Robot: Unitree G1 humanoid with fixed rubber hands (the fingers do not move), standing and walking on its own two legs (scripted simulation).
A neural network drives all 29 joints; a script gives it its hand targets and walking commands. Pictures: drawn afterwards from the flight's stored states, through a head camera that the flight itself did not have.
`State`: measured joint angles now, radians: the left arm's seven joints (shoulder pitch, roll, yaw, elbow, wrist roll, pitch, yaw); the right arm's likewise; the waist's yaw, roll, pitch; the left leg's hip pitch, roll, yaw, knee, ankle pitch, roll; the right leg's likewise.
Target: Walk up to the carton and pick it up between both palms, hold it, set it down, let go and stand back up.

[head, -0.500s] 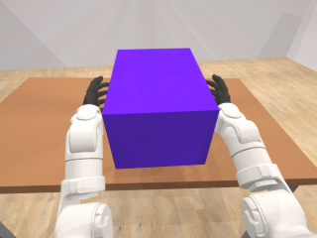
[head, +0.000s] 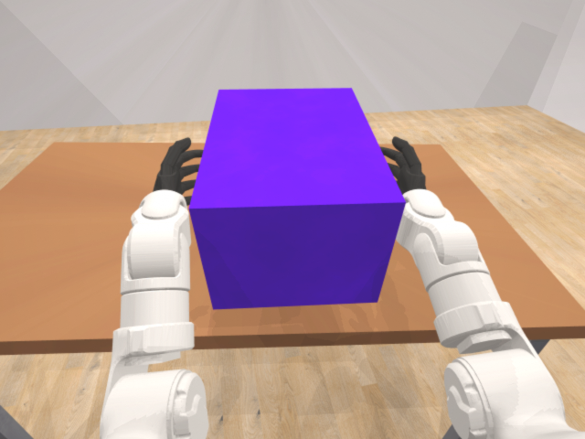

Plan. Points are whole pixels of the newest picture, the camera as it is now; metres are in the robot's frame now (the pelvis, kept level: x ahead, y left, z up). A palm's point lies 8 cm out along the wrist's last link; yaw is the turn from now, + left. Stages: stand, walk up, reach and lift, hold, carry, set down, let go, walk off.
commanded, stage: hold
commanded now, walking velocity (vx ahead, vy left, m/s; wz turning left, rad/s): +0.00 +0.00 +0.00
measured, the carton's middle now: (290, 185) +0.43 +0.01 +0.20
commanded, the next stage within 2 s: none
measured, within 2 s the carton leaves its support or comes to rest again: neither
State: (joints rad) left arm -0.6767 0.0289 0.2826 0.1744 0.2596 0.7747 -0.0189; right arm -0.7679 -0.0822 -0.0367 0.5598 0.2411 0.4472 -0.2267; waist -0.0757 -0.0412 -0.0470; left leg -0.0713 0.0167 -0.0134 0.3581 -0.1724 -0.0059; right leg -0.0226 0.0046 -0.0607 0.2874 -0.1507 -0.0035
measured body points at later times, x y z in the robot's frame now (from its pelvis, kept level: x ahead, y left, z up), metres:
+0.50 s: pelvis +0.01 +0.00 +0.00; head -0.06 +0.03 +0.44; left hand +0.38 +0.16 +0.22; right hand +0.38 -0.15 +0.22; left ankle +0.02 +0.12 -0.75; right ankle +0.01 -0.11 -0.75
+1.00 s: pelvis +0.00 +0.00 +0.00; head -0.06 +0.02 +0.45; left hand +0.38 +0.17 +0.22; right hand +0.38 -0.15 +0.22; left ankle +0.02 +0.12 -0.75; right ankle +0.01 -0.11 -0.75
